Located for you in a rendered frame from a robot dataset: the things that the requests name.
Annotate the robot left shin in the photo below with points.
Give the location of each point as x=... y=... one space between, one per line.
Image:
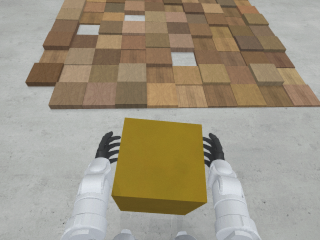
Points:
x=127 y=231

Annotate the robot left hand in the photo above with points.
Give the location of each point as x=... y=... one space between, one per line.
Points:
x=104 y=147

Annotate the right robot forearm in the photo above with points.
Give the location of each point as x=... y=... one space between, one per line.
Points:
x=232 y=216

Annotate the left robot forearm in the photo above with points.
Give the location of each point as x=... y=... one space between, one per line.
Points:
x=88 y=219

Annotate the robot right hand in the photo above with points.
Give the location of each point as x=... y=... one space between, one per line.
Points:
x=215 y=149

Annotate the robot right shin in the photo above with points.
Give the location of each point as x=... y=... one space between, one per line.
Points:
x=181 y=233

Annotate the robot shin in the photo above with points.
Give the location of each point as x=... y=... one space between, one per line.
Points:
x=127 y=231
x=181 y=233

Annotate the carton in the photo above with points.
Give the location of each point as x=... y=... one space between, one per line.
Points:
x=160 y=167

